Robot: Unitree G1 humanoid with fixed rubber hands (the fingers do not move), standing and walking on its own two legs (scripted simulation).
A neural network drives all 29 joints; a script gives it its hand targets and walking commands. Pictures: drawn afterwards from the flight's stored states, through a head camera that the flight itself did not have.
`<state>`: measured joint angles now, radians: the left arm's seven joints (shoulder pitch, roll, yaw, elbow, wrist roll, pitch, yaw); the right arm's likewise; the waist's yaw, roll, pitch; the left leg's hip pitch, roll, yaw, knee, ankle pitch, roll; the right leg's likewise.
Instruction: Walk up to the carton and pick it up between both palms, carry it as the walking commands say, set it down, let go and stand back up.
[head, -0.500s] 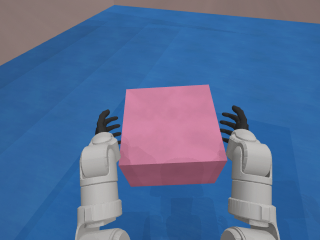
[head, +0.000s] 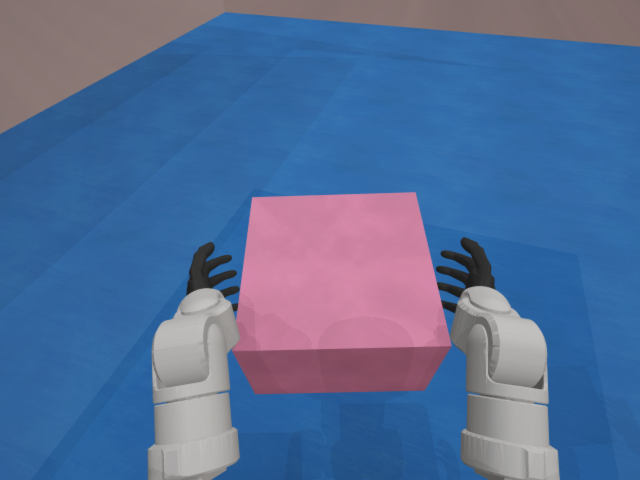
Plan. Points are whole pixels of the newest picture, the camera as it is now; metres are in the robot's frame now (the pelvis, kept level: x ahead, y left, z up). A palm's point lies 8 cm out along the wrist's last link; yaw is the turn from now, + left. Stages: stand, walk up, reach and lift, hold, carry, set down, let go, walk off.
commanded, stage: hold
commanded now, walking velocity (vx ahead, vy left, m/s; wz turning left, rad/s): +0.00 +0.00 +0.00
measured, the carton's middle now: (336, 291) +0.39 +0.00 +0.02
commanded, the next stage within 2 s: set down in 0.92 s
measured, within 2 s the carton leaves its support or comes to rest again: neither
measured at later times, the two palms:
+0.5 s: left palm (199, 281) +0.32 +0.16 +0.14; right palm (488, 254) +0.34 -0.17 +0.16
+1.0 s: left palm (180, 297) +0.32 +0.19 +0.11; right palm (454, 287) +0.34 -0.14 +0.10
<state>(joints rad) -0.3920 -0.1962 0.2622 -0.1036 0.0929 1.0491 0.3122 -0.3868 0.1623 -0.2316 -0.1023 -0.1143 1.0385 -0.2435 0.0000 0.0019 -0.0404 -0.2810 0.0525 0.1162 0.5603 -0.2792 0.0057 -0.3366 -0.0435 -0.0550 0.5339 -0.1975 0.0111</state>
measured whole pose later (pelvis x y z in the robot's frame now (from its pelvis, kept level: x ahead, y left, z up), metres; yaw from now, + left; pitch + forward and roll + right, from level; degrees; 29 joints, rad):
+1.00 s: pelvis +0.02 +0.00 +0.02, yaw +2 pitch -7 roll +0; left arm -0.49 -0.06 0.38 0.60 0.34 0.71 -0.02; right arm -0.52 0.07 -0.43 0.74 -0.36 0.62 0.11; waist 0.01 -0.02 -0.16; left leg 0.01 -0.02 -0.03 0.31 -0.19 0.00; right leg -0.05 -0.02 0.07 0.34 -0.17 0.01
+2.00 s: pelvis -0.02 +0.00 -0.04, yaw +3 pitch +26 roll +0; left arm -0.57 -0.19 0.48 0.42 0.34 0.37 0.01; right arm -0.63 0.11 -0.51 0.48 -0.35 0.36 0.12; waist -0.06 0.01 -0.05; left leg -0.97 -0.03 -0.05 0.79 -0.27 -0.01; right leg -0.99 0.00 0.06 0.76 -0.22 0.03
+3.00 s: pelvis -0.07 -0.01 -0.19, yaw +5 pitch +45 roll +1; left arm -1.02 -0.03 0.48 0.65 0.25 0.36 0.11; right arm -0.99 -0.02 -0.52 0.60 -0.28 0.38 0.00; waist -0.07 0.06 -0.18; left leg -1.81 -0.07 -0.04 1.44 -0.42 -0.02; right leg -1.83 0.00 0.07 1.41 -0.37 0.05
